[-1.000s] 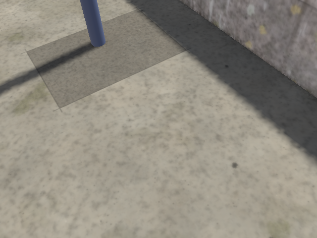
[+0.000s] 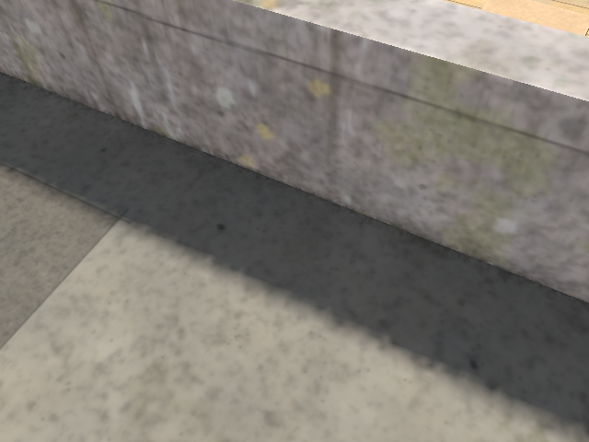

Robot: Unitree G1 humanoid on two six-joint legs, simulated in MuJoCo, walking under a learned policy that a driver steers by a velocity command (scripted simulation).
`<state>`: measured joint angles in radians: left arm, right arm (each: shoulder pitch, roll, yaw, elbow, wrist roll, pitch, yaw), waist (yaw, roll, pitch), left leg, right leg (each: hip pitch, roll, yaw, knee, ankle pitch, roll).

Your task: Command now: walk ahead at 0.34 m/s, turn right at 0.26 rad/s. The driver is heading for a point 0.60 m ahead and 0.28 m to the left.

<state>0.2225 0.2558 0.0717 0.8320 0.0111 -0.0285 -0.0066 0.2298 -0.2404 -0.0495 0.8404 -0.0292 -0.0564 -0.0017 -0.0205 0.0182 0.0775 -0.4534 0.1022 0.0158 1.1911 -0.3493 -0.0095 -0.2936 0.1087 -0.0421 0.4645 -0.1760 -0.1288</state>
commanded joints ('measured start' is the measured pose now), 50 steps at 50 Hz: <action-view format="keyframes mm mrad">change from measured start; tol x32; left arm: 1 46 87 9 -33 -8 -43 2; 50 -38 150 -10 -141 11 5 56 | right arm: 1 177 -58 -12 8 -8 32 5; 50 34 -167 -70 -104 -18 92 44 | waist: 1 -40 -29 -132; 21 -17 255 -293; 50 -14 -169 -25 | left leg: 1 -27 1 1 -48 50 -8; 18 89 -147 70 -644 105 119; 21 500 281 -571 -788 1181 450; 25 178 95 -333 -915 470 310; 42 213 4 -531 -857 278 193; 45 -124 -250 -273 -532 -246 42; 50 -216 -171 -124 -94 29 13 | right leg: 1 140 -277 175 -179 823 -111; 18 335 -314 -28 161 968 -7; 19 241 -270 -64 350 825 28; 21 -191 38 4 879 -448 109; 22 -196 -60 106 910 -429 113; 43 90 -39 93 -38 -148 119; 46 176 -503 631 -363 -518 -57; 50 161 -333 336 -345 -378 -5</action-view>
